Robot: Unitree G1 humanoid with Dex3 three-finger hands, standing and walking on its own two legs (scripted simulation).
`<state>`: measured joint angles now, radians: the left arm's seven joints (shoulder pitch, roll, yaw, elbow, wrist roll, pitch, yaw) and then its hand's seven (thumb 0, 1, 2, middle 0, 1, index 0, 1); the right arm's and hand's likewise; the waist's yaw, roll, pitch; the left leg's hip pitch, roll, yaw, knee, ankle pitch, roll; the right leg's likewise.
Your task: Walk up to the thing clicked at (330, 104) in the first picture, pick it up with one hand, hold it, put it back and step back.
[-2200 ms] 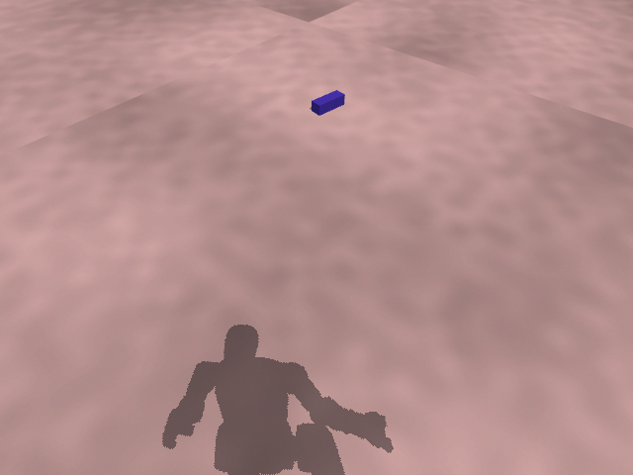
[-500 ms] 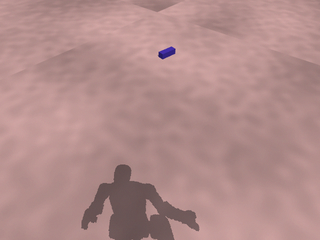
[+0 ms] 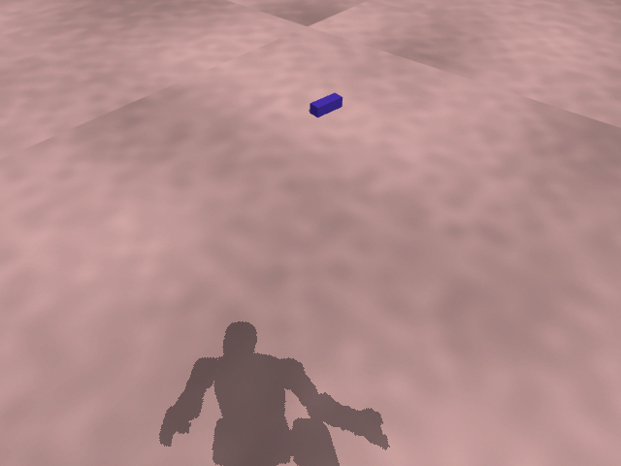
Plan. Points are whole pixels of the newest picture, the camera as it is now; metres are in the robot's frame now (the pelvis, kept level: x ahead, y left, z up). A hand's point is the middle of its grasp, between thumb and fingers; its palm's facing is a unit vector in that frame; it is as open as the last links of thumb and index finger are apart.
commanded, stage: stand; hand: left
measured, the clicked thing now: (326, 105) +2.27 -0.05 -0.75
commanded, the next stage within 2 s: walk up in 0.22 s
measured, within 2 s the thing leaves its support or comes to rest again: neither
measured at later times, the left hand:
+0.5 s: hand out of the picture +0.15 +0.25 -0.13, palm faces -0.12 -0.91 -0.40, open 7.4 cm
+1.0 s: hand (204, 388) +0.30 +0.19 -0.17, palm faces -0.04 -0.94 -0.35, open 7.4 cm
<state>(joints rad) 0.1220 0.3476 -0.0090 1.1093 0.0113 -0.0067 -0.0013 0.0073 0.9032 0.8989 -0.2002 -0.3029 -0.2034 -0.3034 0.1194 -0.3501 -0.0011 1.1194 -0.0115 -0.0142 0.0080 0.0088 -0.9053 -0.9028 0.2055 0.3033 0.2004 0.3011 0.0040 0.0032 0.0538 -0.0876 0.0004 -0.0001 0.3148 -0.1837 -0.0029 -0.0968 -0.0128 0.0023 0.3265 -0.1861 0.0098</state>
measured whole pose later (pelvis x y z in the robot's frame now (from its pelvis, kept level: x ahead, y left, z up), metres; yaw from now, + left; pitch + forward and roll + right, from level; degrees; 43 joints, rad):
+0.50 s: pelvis +0.04 -0.05 -0.01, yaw -5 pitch -2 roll +1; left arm 0.18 0.47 0.08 1.01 0.04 -0.01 -0.12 0.01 0.90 0.90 -0.20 -0.30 -0.20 -0.30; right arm 0.25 -0.44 -0.11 1.03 -0.05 -0.06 0.08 0.01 -0.90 -0.90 0.21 0.30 0.20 0.30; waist -0.02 0.01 0.00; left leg -0.03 0.07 0.08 0.35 -0.30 0.00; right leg -0.41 -0.10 -0.02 0.68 -0.34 0.01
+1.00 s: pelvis +0.28 -0.09 -0.02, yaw -3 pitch -2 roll -2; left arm 0.34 0.44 0.05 0.98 0.01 -0.08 -0.07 0.01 0.90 0.90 -0.20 -0.30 -0.21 -0.30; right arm 0.15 -0.43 -0.09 0.96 -0.03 -0.03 0.13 0.01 -0.90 -0.90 0.20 0.30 0.20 0.30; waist 0.06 0.01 0.03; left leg -0.46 0.11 0.05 0.54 -0.13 0.01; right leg 0.10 -0.02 -0.13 0.34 -0.42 0.02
